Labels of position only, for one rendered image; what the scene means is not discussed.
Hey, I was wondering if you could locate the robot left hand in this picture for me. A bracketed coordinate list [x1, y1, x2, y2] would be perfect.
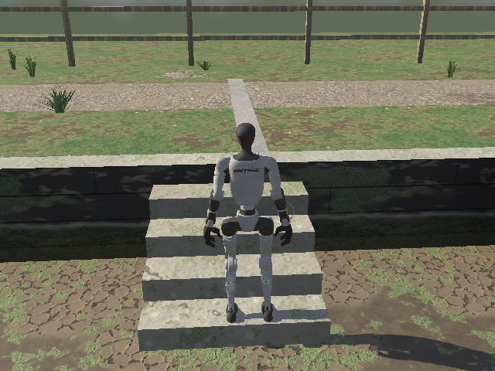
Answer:
[203, 225, 221, 247]

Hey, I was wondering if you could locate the right robot thigh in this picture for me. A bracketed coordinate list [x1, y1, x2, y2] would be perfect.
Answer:
[258, 216, 274, 271]

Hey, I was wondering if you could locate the robot left upper arm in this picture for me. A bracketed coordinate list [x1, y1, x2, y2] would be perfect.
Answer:
[212, 157, 230, 201]

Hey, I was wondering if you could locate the right robot forearm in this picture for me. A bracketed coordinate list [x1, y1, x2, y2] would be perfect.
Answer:
[275, 188, 291, 226]

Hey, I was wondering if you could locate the robot right upper arm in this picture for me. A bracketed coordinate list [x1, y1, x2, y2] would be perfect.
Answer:
[262, 156, 282, 200]

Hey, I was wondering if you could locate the robot right hand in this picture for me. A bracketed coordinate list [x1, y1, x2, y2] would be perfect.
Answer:
[275, 224, 292, 246]

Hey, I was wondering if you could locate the right robot shin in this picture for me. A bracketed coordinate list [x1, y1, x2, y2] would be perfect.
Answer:
[261, 257, 272, 311]

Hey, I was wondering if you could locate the left robot forearm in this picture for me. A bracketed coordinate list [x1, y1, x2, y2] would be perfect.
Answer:
[205, 189, 220, 228]

